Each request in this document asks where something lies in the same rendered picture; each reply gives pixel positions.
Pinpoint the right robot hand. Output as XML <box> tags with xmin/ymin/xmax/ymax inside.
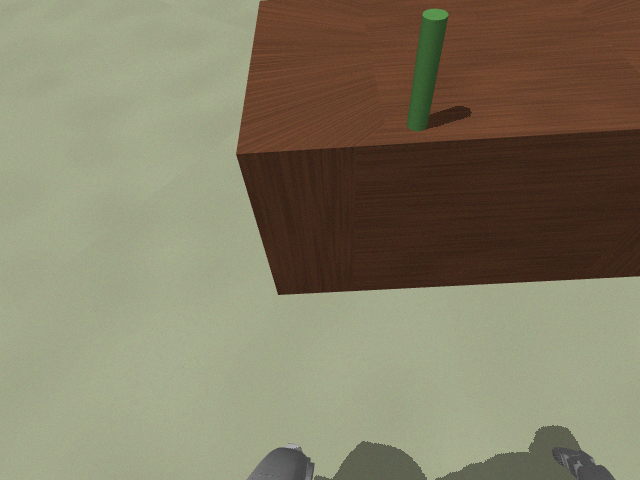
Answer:
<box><xmin>552</xmin><ymin>447</ymin><xmax>615</xmax><ymax>480</ymax></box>

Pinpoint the can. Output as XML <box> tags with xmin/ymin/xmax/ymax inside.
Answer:
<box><xmin>407</xmin><ymin>9</ymin><xmax>448</xmax><ymax>131</ymax></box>

